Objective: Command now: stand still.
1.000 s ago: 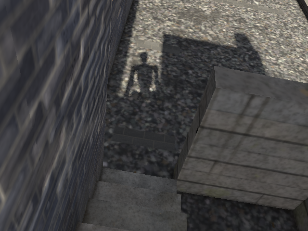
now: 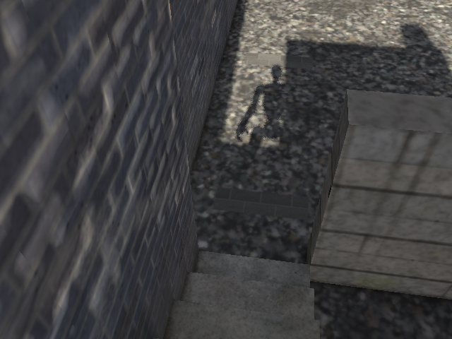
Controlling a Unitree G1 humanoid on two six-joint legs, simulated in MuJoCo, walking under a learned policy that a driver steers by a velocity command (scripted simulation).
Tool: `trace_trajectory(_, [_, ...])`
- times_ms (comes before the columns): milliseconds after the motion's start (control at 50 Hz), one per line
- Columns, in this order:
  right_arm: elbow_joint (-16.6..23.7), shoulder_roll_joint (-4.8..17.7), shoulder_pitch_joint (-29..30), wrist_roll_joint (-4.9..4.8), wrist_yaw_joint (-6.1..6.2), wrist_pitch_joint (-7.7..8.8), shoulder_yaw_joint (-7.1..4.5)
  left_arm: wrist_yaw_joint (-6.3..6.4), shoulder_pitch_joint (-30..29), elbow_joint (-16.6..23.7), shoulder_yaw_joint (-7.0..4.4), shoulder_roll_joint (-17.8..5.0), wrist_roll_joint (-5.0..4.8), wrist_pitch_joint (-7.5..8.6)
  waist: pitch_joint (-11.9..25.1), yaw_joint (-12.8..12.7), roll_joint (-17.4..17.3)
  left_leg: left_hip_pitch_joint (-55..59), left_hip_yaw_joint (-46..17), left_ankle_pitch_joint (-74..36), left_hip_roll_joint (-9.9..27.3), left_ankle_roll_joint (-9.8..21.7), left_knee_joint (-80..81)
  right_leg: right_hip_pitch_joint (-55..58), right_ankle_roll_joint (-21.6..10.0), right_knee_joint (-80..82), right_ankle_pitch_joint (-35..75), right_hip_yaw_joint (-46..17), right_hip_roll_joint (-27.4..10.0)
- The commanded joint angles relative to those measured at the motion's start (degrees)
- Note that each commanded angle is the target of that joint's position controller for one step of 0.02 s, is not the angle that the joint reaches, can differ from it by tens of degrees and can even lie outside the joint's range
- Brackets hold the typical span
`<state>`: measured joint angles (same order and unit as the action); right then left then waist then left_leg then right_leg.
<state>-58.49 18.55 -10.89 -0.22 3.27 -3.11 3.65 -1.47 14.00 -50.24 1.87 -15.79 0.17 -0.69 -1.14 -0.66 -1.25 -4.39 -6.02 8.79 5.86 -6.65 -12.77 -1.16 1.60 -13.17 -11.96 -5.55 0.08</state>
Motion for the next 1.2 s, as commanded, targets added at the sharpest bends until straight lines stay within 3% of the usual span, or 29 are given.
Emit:
trace_trajectory(20, [0.8, 7.6, -1.9, -0.02, 0.08, 0.54, -1.47, 0.49, 1.3, 2.7, -1.72, -7.4, 0.22, 0.22, 0.8, 0.3, 0.5, 3.3, -1.2, -12.6, -0.1, 1.4, 0.6, -3.3, 0.5, 1.1, 16.4, -2.1, -2.7])
trace_trajectory(80, [0.2, 7.0, -2.7, 0.13, -0.12, 0.32, -1.31, 0.53, 2.0, 2.9, -1.40, -6.6, 0.68, -0.50, -0.5, 0.2, 0.7, 3.1, -0.9, -12.4, -0.4, 1.1, 1.1, -4.1, 1.3, 1.5, 13.2, -1.9, -2.4])
trace_trajectory(340, [-2.1, 6.4, -5.9, 0.05, 0.10, 0.59, -1.49, 0.44, 3.8, 2.6, -1.41, -6.1, 0.28, -0.62, -1.8, 0.5, 0.7, 2.5, -1.4, -8.4, -0.7, 1.3, 1.8, -5.5, 1.9, 2.0, 7.7, -1.9, -2.1])
trace_trajectory(400, [-2.4, 6.3, -6.4, 0.13, -0.06, 0.19, -1.62, 0.40, 4.3, 2.6, -1.33, -5.9, 0.59, -0.94, -2.3, 0.6, 0.9, 2.3, -1.3, -6.6, -0.9, 1.5, 2.0, -6.4, 1.8, 2.1, 5.7, -1.6, -2.0])
trace_trajectory(560, [-2.7, 6.0, -7.4, 0.17, 0.18, 0.28, -1.71, 0.42, 5.1, 2.4, -1.43, -5.9, 0.37, -0.73, -2.2, 0.7, 1.3, 2.3, -1.3, -7.4, -0.9, 1.3, 1.8, -6.3, 1.5, 2.1, 8.0, -1.8, -2.1])
trace_trajectory(640, [-2.3, 6.1, -7.2, 0.12, 0.68, 0.14, -1.88, 0.53, 4.6, 2.3, -1.66, -6.0, -0.43, 0.31, -2.7, 0.7, 1.3, 1.9, -1.4, -6.2, -1.1, 1.1, 2.2, -5.8, 0.6, 2.3, 10.7, -2.0, -1.9])
trace_trajectory(1200, [-1.7, 7.0, -7.5, 0.21, 0.84, 0.55, -1.89, 0.37, 4.4, 1.7, -1.74, -6.6, -0.29, 0.51, -1.2, 0.8, 1.1, 2.9, -1.5, -9.9, -0.6, 0.4, 2.6, -2.9, 0.6, 2.6, 15.6, -1.9, -2.2])
